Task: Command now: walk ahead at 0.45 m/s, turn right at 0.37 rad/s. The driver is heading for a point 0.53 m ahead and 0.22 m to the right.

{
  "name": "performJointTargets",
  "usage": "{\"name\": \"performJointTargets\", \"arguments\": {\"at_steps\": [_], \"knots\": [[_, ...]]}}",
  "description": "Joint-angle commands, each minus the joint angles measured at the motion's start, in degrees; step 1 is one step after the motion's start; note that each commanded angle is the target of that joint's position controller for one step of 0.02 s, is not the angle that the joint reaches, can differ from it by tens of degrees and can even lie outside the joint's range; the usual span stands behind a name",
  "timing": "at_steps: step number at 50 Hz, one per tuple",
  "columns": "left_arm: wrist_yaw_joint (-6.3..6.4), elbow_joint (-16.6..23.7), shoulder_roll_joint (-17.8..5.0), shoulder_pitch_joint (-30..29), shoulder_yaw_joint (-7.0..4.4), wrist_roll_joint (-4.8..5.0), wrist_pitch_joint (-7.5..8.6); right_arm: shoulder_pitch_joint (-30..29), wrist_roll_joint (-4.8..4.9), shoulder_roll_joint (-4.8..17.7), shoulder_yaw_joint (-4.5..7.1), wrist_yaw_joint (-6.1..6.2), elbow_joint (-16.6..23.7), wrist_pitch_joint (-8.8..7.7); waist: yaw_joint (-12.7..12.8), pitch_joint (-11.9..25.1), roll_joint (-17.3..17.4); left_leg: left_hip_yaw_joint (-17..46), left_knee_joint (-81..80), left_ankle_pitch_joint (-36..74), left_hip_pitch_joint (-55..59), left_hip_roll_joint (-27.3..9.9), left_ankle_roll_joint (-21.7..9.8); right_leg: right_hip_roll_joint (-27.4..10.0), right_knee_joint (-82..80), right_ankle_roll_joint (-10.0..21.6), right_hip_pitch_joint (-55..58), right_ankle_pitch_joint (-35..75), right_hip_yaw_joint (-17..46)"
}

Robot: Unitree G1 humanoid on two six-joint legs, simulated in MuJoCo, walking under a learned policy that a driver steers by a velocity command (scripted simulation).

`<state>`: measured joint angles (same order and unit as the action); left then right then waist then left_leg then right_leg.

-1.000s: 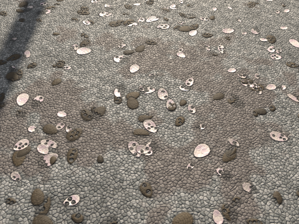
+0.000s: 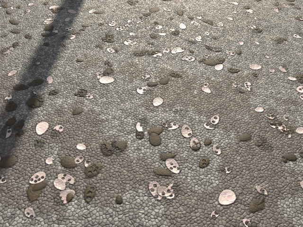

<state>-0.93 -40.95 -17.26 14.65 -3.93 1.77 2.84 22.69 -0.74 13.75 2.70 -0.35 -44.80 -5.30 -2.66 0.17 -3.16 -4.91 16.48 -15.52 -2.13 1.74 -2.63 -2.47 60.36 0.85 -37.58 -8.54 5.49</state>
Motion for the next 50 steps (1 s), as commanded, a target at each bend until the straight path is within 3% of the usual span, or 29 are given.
{"name": "performJointTargets", "arguments": {"at_steps": [1, 5, 7, 9, 10, 11, 12, 13, 14, 15, 16, 17, 19, 21, 23, 25, 27, 29, 32, 34, 35, 36, 37, 38, 39, 40, 41, 45, 50], "knots": [[-0.40, 5.5, -1.7, -5.6, -0.01, -0.36, 0.65, -2.9, 0.01, 8.1, 1.84, 0.59, 2.9, -1.02, 0.0, -5.6, 7.3, 5.0, -9.3, 18.3, -0.1, -13.5, -5.9, -1.0, -7.8, -1.3, -7.7, 8.2, 0.0], [-2.33, 9.0, 0.8, -14.6, 1.29, -1.08, 1.28, -1.3, 0.54, 9.8, 1.79, 1.82, 0.5, -0.05, -2.3, -8.2, 6.3, -1.9, -7.7, 30.8, -3.0, -12.8, -3.8, 0.3, -22.3, -0.7, 0.4, 15.2, -7.7], [-3.56, 10.1, -0.2, -15.2, 0.91, -0.91, 1.47, -0.4, 0.88, 11.5, 2.07, 2.41, -0.4, 0.96, -1.6, -6.3, 7.3, -3.2, -3.0, 41.2, 1.0, -13.7, -2.8, 2.0, -25.5, 0.6, 2.7, 13.6, -9.5], [-4.12, 9.6, -2.7, -10.6, -0.22, -1.15, 1.22, -1.8, 1.33, 13.2, 2.63, 3.17, 0.2, 1.96, 1.7, -1.6, 9.5, -3.8, 5.4, 56.2, 4.9, -14.4, -1.8, 5.0, -25.8, 2.8, 7.9, 8.6, -11.1], [-3.99, 8.3, -4.7, -4.9, -1.22, -1.14, 0.97, -2.8, 1.29, 13.7, 2.86, 3.47, 0.8, 2.54, 4.8, 1.8, 9.9, -4.0, 12.8, 60.6, 5.1, -14.2, -1.3, 6.7, -26.1, 4.1, 13.7, 6.7, -11.4], [-3.28, 6.8, -7.4, 2.4, -2.59, -1.13, 0.83, -4.3, 1.46, 13.8, 2.93, 3.52, 1.8, 2.80, 8.8, 5.8, 8.8, -4.3, 23.3, 58.1, 1.5, -12.9, -0.2, 7.7, -29.6, 6.0, 24.0, 9.7, -10.2], [-1.82, 6.0, -10.2, 7.8, -3.48, -1.39, 0.36, -4.1, 1.25, 12.3, 2.34, 3.33, 3.1, 2.32, 11.7, 9.9, 3.5, -4.4, 39.3, 39.6, -8.7, -9.1, 2.4, 3.0, -32.9, 8.9, 37.8, 21.3, -2.9], [-0.20, 8.0, -15.2, 4.5, -3.67, -2.25, -0.46, 3.3, -1.94, 4.2, 0.13, 1.94, 4.6, 1.23, 3.7, 16.6, -15.4, -2.3, 64.3, -23.5, -30.6, 1.7, 6.1, -13.5, -24.7, 19.3, 57.9, 55.8, 19.4], [-0.46, 10.0, -13.2, 4.5, -2.78, -3.16, -0.21, 6.6, -0.48, 9.7, 0.16, 0.46, 4.1, 0.05, 6.4, 32.5, -7.6, 13.5, 74.3, -24.0, -34.3, 2.8, 6.5, -21.7, -32.6, 27.7, 61.6, 40.6, 37.2], [-0.63, 10.8, -10.6, 0.9, -2.56, -2.72, -0.54, -1.9, 1.60, 13.4, 1.26, 0.30, 5.7, 0.30, 8.0, 26.0, -0.2, 14.2, 72.7, -18.2, -35.2, -0.5, 5.5, -16.7, -35.7, 23.7, 54.5, 28.2, 29.8], [-0.57, 10.2, -8.5, -2.7, -1.97, -1.37, -0.65, -5.5, 1.52, 12.1, 1.03, 0.82, 7.4, 0.86, 5.4, 14.2, 4.1, 12.0, 66.3, -13.5, -38.0, -2.2, 5.4, -12.9, -38.1, 20.0, 43.4, 22.2, 23.0], [-0.24, 10.4, -6.8, -4.7, -1.37, -0.64, -0.68, -6.5, 0.64, 11.5, 1.03, 1.75, 7.2, 1.81, 3.7, 10.0, 6.6, 11.6, 61.8, -11.3, -36.6, -4.3, 5.7, -10.5, -39.9, 17.8, 35.6, 18.7, 19.7], [-0.13, 10.4, -8.0, -7.1, -1.83, -1.86, -1.10, -5.1, 0.17, 11.5, 1.28, 2.27, 7.4, 3.44, 0.7, 5.1, 3.6, 11.1, 55.3, -9.1, -29.6, -4.6, 6.2, -7.4, -43.1, 16.9, 22.3, 15.8, 17.0], [0.14, 9.7, -8.3, -7.8, -2.10, -2.20, -1.00, -4.0, -0.35, 9.2, 0.73, 2.81, 7.0, 3.96, -0.2, 5.2, 1.3, 9.6, 48.3, -8.4, -26.4, -4.1, 7.3, -5.5, -42.6, 16.3, 17.3, 22.2, 13.5], [0.81, 9.0, -9.4, -6.9, -2.50, -2.02, -1.41, -5.7, -0.68, 8.4, 0.45, 3.37, 7.6, 4.23, 0.6, 7.3, 0.8, 9.6, 43.3, -6.2, -26.2, -3.2, 8.3, -4.8, -41.3, 15.8, 17.4, 23.9, 13.1], [1.56, 9.1, -9.8, -7.5, -2.68, -1.45, -2.50, -7.6, -0.41, 8.4, 0.48, 3.44, 8.1, 4.74, 1.1, 8.6, -0.3, 10.3, 39.4, -2.5, -25.6, -2.7, 8.6, -3.6, -41.1, 14.1, 17.2, 13.5, 14.0], [2.15, 9.4, -9.6, -8.1, -2.61, -1.15, -3.54, -10.4, 0.03, 8.3, 0.54, 3.21, 9.1, 5.00, 2.0, 7.5, -2.2, 10.8, 35.0, 0.3, -25.1, -2.1, 8.5, -2.2, -42.0, 12.3, 16.1, -0.4, 15.8], [2.38, 9.4, -9.6, -7.8, -2.65, -1.23, -4.18, -12.5, 0.25, 8.3, 0.62, 2.83, 9.9, 4.66, 3.0, 6.2, -4.3, 11.0, 30.3, 0.2, -24.0, -1.4, 8.1, -1.9, -42.0, 11.6, 16.0, -6.4, 18.0], [2.26, 9.2, -9.3, -6.2, -2.67, -1.22, -4.74, -13.2, 0.75, 8.9, 1.10, 2.12, 10.4, 3.40, 3.8, 6.4, -6.2, 11.0, 21.9, -2.1, -21.0, -0.2, 6.8, -2.6, -39.0, 10.9, 20.1, -3.1, 22.2], [2.37, 9.2, -8.3, -6.5, -2.31, -0.47, -5.20, -10.1, 0.91, 9.3, 1.83, 1.75, 9.5, 2.72, 1.5, 6.3, -6.2, 10.2, 8.1, 4.2, -13.4, -0.6, 4.7, -0.6, -35.0, 8.2, 20.1, -1.1, 22.8], [2.37, 9.1, -6.0, -4.2, -1.60, -0.47, -5.24, -8.8, 0.16, 12.5, 2.75, 1.93, 9.5, 2.74, 2.1, 7.7, -0.8, 16.0, 4.1, 6.5, -6.5, -9.1, 1.6, 2.7, -28.3, 5.1, 15.8, -10.5, 19.2], [2.10, 10.6, -4.2, -2.3, -1.31, -0.31, -4.84, -10.9, -1.62, 17.8, 4.05, 2.13, 9.5, 3.70, 5.6, 5.2, 17.4, 30.0, 2.3, 16.7, -3.3, -21.1, -7.1, 12.1, -17.2, 1.2, 3.4, -23.8, 6.3], [2.00, 10.3, -9.2, -3.4, -2.71, -1.28, -3.94, -10.9, -2.53, 14.8, 3.75, 2.01, 10.3, 3.71, 3.1, 5.6, 18.7, 36.1, 1.2, 20.6, -5.7, -26.2, -12.8, 9.7, -2.7, -1.7, 0.7, -27.1, 3.6], [1.88, 9.2, -11.6, -3.1, -3.69, -0.85, -4.01, -12.2, -2.00, 11.9, 2.88, 2.36, 11.2, 3.74, 3.3, 5.7, 13.2, 31.5, 1.2, 13.6, -6.2, -23.8, -11.6, 7.3, 3.4, -2.5, 0.4, -22.3, 3.6], [2.00, 8.1, -10.6, -2.5, -3.66, -0.65, -4.70, -13.7, -0.88, 10.2, 2.45, 2.62, 11.3, 3.93, 3.7, 4.3, 10.6, 26.3, 0.6, 3.5, -6.6, -19.6, -8.5, 6.0, 5.3, -3.3, -0.4, -17.7, 2.1], [2.07, 7.9, -9.2, -2.1, -3.32, -1.02, -5.26, -13.9, 0.36, 9.5, 2.22, 2.99, 11.2, 3.96, 3.3, 3.0, 11.4, 23.9, -0.2, -3.2, -5.4, -17.3, -6.7, 5.4, 7.6, -4.0, -3.0, -13.9, 0.8], [1.73, 8.2, -7.6, -2.3, -2.79, -0.99, -5.43, -13.0, 0.77, 9.5, 2.04, 3.32, 10.9, 4.02, 2.6, 1.9, 12.2, 22.1, -1.5, -6.1, -4.9, -16.5, -6.3, 4.5, 8.8, -4.5, -4.5, -12.1, -0.4], [0.76, 11.2, -5.0, -8.8, -1.69, -0.63, -4.20, -7.5, 0.36, 11.2, 2.90, 3.40, 9.7, 3.64, -1.7, 0.1, 12.7, 17.8, -5.0, -10.5, -1.1, -16.6, -6.6, 2.2, 0.5, -5.0, -6.2, -9.7, -4.1], [-0.64, 11.8, -3.1, -9.7, -0.67, -0.64, -3.01, -7.6, 1.22, 14.1, 4.25, 2.18, 8.6, 2.65, -1.5, -0.9, 13.3, 11.7, -6.3, -8.2, -5.5, -18.2, -6.7, 0.0, -13.6, -2.5, 4.3, -10.3, -6.9]]}}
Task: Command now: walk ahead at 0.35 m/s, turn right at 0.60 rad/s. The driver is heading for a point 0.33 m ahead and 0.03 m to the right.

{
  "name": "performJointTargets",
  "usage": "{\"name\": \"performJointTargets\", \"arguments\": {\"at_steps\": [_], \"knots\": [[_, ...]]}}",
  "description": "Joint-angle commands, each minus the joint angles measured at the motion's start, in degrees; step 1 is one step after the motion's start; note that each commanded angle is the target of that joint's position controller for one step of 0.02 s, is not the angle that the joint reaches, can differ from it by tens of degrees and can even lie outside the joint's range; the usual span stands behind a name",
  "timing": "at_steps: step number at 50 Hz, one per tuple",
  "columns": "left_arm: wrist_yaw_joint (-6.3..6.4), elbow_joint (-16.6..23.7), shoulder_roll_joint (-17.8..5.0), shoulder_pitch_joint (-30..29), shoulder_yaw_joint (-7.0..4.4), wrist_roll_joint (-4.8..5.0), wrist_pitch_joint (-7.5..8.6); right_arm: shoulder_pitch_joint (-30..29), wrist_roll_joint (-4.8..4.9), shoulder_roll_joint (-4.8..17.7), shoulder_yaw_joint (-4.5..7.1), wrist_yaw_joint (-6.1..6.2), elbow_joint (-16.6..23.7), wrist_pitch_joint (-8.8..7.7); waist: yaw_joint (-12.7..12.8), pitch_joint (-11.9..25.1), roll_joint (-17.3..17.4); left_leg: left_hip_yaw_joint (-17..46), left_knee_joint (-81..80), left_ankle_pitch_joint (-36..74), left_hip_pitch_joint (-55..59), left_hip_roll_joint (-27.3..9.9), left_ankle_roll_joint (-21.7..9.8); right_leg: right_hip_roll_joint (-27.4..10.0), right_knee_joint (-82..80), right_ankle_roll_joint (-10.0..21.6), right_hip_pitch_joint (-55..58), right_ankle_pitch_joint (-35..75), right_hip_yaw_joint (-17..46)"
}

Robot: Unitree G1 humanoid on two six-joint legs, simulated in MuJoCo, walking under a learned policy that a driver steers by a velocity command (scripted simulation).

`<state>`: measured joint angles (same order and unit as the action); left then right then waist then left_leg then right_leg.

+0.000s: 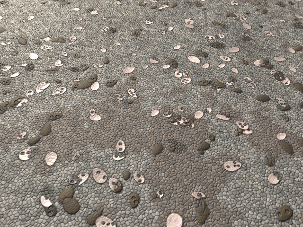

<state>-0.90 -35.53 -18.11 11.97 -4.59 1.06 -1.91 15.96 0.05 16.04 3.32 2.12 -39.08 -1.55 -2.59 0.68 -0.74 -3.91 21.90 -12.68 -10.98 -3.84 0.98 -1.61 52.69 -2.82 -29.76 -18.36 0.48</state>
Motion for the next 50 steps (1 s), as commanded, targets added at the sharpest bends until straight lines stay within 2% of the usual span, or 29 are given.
{"name": "performJointTargets", "arguments": {"at_steps": [1, 5, 7, 8, 9, 10, 11, 12, 13, 14, 17, 20, 24, 26, 28, 29, 30, 31, 32, 34, 36, 38, 40, 42, 43, 44, 46, 48, 50], "knots": [[-0.91, 6.1, -2.5, -6.5, -0.02, 0.12, 1.82, -1.2, 0.71, 12.2, 3.82, -0.66, 2.6, -1.28, -1.2, -1.8, 10.9, 9.3, -11.6, -10.7, 1.6, -12.5, -10.1, -0.7, -8.4, 1.9, -0.4, -1.1, -2.8], [-1.39, 4.2, -3.0, -2.0, -0.39, 0.35, 1.91, -2.6, 2.05, 12.5, 4.04, -2.08, 1.3, -1.24, 2.3, -1.6, 8.6, 5.3, -6.7, -11.1, -2.3, -13.0, -8.9, 0.8, -20.2, 5.3, 11.9, 2.5, -6.0], [-0.67, 0.2, -6.4, 9.0, -2.50, 0.88, 1.78, -1.4, 0.92, 8.5, 2.67, -2.29, 0.8, -1.31, 6.9, 2.9, 1.8, -1.7, 9.9, -6.0, -10.7, -8.6, -5.4, 3.4, -24.0, 8.0, 29.9, 1.2, -4.9], [0.25, -0.5, -12.6, 16.6, -3.97, 0.83, 1.95, -3.8, -1.40, 3.5, 0.97, -2.52, 3.4, -1.75, 9.1, 4.4, -14.2, -6.3, 35.6, -17.4, -25.5, -2.6, -0.4, -10.5, -30.3, 13.3, 39.5, -0.2, 17.4], [-0.28, 1.8, -16.7, 15.0, -4.08, 0.26, 3.50, -6.8, -0.18, 4.5, 1.05, -2.23, 7.6, -3.42, 8.5, 5.2, -18.0, 3.0, 47.9, -21.7, -43.5, 5.0, 1.1, -18.8, -40.4, 24.4, 42.6, -16.6, 44.7], [-0.60, 1.7, -11.4, 14.2, -2.76, 0.09, 4.81, -9.5, 1.87, 9.2, 2.00, -2.44, 7.6, -4.92, 9.6, 1.7, -10.8, 7.8, 51.6, -17.4, -47.1, 1.2, -0.3, -19.2, -42.0, 24.4, 41.3, -16.7, 42.0], [-0.57, 1.5, -8.1, 12.1, -1.52, -0.18, 5.51, -9.0, 1.90, 10.2, 2.29, -2.79, 7.1, -5.75, 7.6, -0.9, -9.0, 7.9, 49.2, -11.4, -46.5, -0.5, -1.5, -17.2, -40.8, 22.5, 38.7, -10.6, 35.9], [-0.46, 2.1, -6.6, 9.5, -0.93, -0.30, 5.61, -7.9, 0.44, 9.8, 2.25, -2.77, 5.6, -6.02, 5.9, -2.0, -4.8, 8.0, 46.0, -6.8, -43.3, -2.0, -1.4, -14.4, -39.8, 20.4, 35.2, -4.2, 29.9], [-0.19, 2.3, -6.2, 7.0, -0.64, -0.44, 5.37, -7.8, -0.86, 9.8, 2.43, -2.85, 5.2, -6.15, 4.5, -2.7, -4.1, 7.9, 41.5, -3.6, -40.0, -2.4, -0.9, -12.2, -40.0, 19.1, 31.9, 2.7, 25.7], [0.24, 2.4, -6.0, 6.1, -0.37, -0.82, 5.26, -7.5, -1.24, 9.2, 2.43, -3.08, 4.8, -5.98, 3.5, -2.5, -4.3, 7.6, 39.3, -0.9, -37.0, -2.2, -0.3, -10.7, -40.7, 18.3, 29.6, 7.7, 23.1], [1.73, 1.0, -7.0, 4.7, -0.52, -1.00, 5.03, -8.6, -1.28, 6.2, 1.33, -3.47, 3.5, -4.98, 2.7, -2.0, -3.5, 4.2, 29.3, 5.6, -30.4, 0.4, 2.1, -7.5, -38.5, 16.1, 25.4, 35.6, 12.6], [2.91, -1.9, -7.4, 7.8, -0.72, -0.40, 4.34, -14.7, -0.85, 2.6, -0.22, -4.15, 4.4, -4.84, 5.2, -1.2, -4.4, 2.0, 15.4, 16.7, -21.1, 3.9, 1.8, -4.0, -36.4, 12.3, 20.8, 41.3, 7.0], [3.26, -4.7, -7.2, 10.4, -0.67, -0.11, 4.03, -17.2, -0.38, 4.4, 0.26, -5.36, 4.7, -4.98, 5.8, -0.7, -4.9, 4.4, 7.6, 21.4, -16.6, 4.8, -1.0, -6.4, -34.1, 11.2, 23.7, 36.2, 10.6], [3.16, -5.1, -7.2, 8.9, -0.77, -0.46, 4.01, -14.2, -0.80, 6.2, 1.02, -5.25, 3.8, -5.13, 3.9, 0.4, -5.7, 5.3, 6.4, 18.2, -14.0, 4.8, -2.9, -7.5, -29.9, 10.6, 26.7, 39.0, 12.5], [2.84, -4.7, -6.3, 7.1, -0.45, -0.42, 3.83, -7.3, -1.79, 7.7, 1.78, -4.55, 1.8, -5.54, -0.1, 4.4, -4.1, 3.4, 1.5, 25.3, -3.4, 5.1, -5.3, -3.8, -19.3, 8.6, 27.4, 45.5, 11.2], [2.53, -3.7, -3.8, 9.4, 0.40, -1.63, 3.93, -3.4, -2.92, 10.7, 2.13, -4.06, 1.9, -5.75, -0.1, 12.0, 1.8, 11.1, 7.0, 46.8, 12.6, -3.7, -9.6, -0.2, -7.5, 6.3, 19.1, 32.1, 11.0], [2.27, -5.8, -0.4, 18.5, 1.65, -1.31, 3.82, -0.9, -3.32, 10.0, 1.58, -3.79, 1.2, -4.87, 1.9, 21.3, 14.2, 28.8, 8.0, 58.7, 28.8, -18.6, -21.6, 7.1, 12.9, 1.3, 5.4, -9.3, 9.5], [1.86, -7.5, -5.2, 19.8, 0.83, -0.68, 3.33, 0.6, -1.27, 5.4, 0.61, -4.08, 0.5, -4.07, 0.9, 25.2, 11.0, 34.8, 5.2, 48.5, 27.7, -19.3, -22.9, 6.9, 18.4, 0.4, 3.9, -21.8, 13.3], [1.93, -6.4, -8.2, 14.4, -0.28, 0.28, 2.46, -4.0, 0.14, 5.2, 0.41, -4.08, 1.3, -3.38, 0.8, 16.9, 6.7, 30.4, 2.5, 35.2, 20.3, -17.0, -20.3, 4.5, 20.8, -0.5, 0.9, -19.3, 12.3], [2.71, -4.9, -6.7, 8.0, -0.17, -0.28, 0.46, -10.9, -0.18, 3.1, -0.68, -3.83, 1.5, -2.03, 2.8, 5.8, 3.3, 23.9, -3.0, 16.0, 4.9, -12.2, -15.9, 0.8, 14.0, -1.4, 0.9, -14.6, 8.1], [3.21, -5.7, -3.2, 9.3, 0.60, -0.70, -1.04, -14.5, -1.18, 4.0, -0.37, -3.64, 1.1, -1.00, 5.1, 1.6, 7.6, 17.6, -7.1, 6.8, -7.3, -6.9, -12.8, 0.0, 0.5, -1.8, 10.0, -12.7, 4.2], [3.38, -6.7, -1.0, 10.3, 1.34, -1.38, -0.73, -14.0, -1.55, 4.8, 0.00, -3.27, 0.4, -0.68, 4.8, 3.2, 9.3, 15.2, -7.1, 7.9, -8.4, -6.0, -13.2, 0.1, -7.8, -1.3, 15.5, -9.9, 2.7], [3.02, -7.9, -1.4, 11.0, 1.16, -1.51, -0.39, -14.1, -0.62, 5.5, 0.13, -2.86, -0.1, -0.30, 5.4, 5.4, 7.7, 14.1, -6.3, 1.6, -9.1, -6.0, -12.7, 0.3, -16.5, 0.1, 21.2, 2.2, 1.7], [2.64, -7.8, -1.5, 9.6, 1.13, -2.65, -0.29, -13.5, -0.36, 3.8, -0.64, -2.63, -1.0, -0.03, 5.7, 4.5, 6.3, 13.0, -6.2, -12.8, -13.8, -4.1, -8.7, 0.5, -22.0, 2.2, 26.5, 8.2, 1.6], [2.77, -6.4, -2.6, 7.5, 1.12, -3.33, -0.25, -12.4, -0.90, 2.7, -1.19, -2.80, -1.7, -0.04, 5.1, 2.0, 4.2, 12.0, -5.2, -18.8, -15.8, -2.4, -5.5, -2.4, -25.3, 3.8, 25.4, 7.2, 5.2], [3.15, -5.7, -6.4, 4.8, 0.37, -2.82, -0.27, -10.8, -1.17, 3.8, -0.82, -2.90, -1.6, 0.11, 2.1, -1.6, -1.3, 8.6, -3.2, -18.5, -13.1, 1.0, -2.9, -4.3, -28.3, 6.2, 16.5, -5.3, 8.4], [3.05, -6.3, -2.9, 2.2, 1.22, -2.85, 0.91, -11.8, -1.23, 2.8, -1.02, -2.49, -1.9, 0.11, 1.7, -3.3, -5.9, 5.8, 2.8, -8.0, -2.7, 2.7, -1.1, -2.8, -32.5, 5.8, 6.2, -15.8, 8.1], [2.96, -6.3, -1.6, 0.6, 1.65, -2.66, 2.15, -9.4, -1.02, 2.9, -0.93, -2.02, -3.5, 0.22, 0.9, -3.4, -5.9, 6.2, 3.8, -4.2, -2.1, 2.4, -2.1, -2.4, -32.0, 4.1, 7.1, -9.9, 7.3], [2.86, -6.8, -1.5, 2.3, 1.72, -2.20, 2.95, -8.7, -1.02, 2.9, -0.97, -1.95, -4.4, 0.03, 1.7, -2.5, -2.7, 6.5, 3.8, -1.4, -3.0, 2.2, -2.9, -2.0, -29.7, 3.8, 10.3, -3.3, 6.7]]}}
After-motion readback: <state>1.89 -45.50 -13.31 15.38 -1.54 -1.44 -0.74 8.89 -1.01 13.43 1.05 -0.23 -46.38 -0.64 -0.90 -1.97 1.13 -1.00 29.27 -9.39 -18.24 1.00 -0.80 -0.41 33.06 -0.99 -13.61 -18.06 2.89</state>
